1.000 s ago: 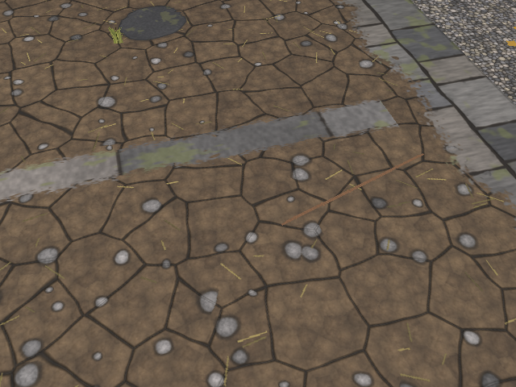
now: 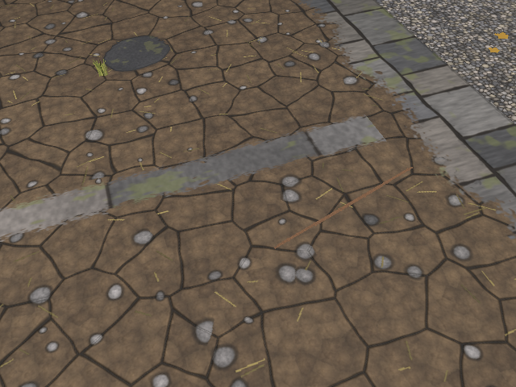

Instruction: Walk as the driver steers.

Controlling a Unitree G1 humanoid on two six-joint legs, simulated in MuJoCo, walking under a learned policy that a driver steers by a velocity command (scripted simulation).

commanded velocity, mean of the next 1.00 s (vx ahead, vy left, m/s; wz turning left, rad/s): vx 0.92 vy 0.00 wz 0.55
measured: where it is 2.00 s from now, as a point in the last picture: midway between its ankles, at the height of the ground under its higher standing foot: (126, 186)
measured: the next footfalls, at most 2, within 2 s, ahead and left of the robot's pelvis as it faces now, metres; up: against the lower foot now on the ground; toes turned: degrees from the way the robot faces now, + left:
right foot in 0.06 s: +0.07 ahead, -0.14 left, +0.00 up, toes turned -2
left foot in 0.54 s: +0.45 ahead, +0.08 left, +0.00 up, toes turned +23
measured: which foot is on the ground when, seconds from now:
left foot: down 0.00-0.06, up 0.08-0.52, down 0.54-1.00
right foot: up 0.00-0.04, down 0.06-0.54, up 0.56-0.98, down 1.00-1.00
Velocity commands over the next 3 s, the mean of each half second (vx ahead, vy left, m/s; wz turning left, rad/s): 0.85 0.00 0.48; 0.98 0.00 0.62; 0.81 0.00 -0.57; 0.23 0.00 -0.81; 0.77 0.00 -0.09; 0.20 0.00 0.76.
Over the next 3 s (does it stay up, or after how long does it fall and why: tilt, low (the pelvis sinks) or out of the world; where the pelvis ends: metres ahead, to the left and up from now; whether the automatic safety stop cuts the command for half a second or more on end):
stays up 1.66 0.44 -0.03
